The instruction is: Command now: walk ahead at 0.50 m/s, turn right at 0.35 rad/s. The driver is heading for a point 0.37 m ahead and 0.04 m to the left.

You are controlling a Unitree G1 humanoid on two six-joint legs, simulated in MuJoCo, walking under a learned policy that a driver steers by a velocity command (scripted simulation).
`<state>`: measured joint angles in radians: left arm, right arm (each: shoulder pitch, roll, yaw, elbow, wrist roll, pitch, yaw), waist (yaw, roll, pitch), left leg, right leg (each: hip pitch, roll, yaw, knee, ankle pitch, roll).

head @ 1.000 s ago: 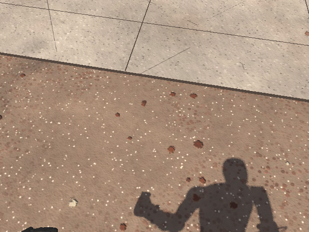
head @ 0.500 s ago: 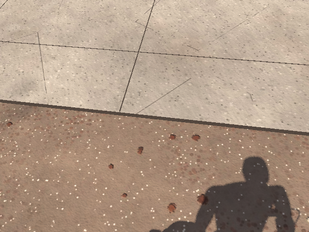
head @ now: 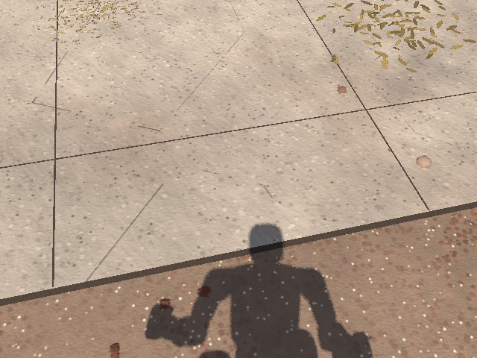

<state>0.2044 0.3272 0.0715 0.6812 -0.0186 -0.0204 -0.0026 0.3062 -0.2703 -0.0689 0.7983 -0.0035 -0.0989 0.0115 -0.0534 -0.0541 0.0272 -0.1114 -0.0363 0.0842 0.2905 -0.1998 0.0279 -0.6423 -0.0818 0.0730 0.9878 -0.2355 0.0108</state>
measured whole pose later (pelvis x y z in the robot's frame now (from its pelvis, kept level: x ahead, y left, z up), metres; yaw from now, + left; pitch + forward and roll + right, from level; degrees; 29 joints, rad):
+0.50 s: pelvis +0.24 -0.06 +0.00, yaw -1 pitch +1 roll -1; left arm 0.24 0.26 0.05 0.80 0.02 -0.06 -0.01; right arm 0.15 -0.30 -0.05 0.82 0.00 -0.03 -0.01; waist 0.03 0.05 0.05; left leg -0.56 0.09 -0.02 0.82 -0.21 -0.05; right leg -0.19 0.04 -0.07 0.33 -0.16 -0.06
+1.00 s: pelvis +0.33 -0.03 -0.01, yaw -1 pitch +0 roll +0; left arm 0.21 0.26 0.04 1.00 0.01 0.03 0.04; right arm 0.07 -0.23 -0.03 0.94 0.00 0.00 0.00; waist 0.02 0.00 0.03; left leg -0.32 -0.01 0.01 0.52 -0.20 0.03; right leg -0.09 -0.03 -0.06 0.46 -0.37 0.02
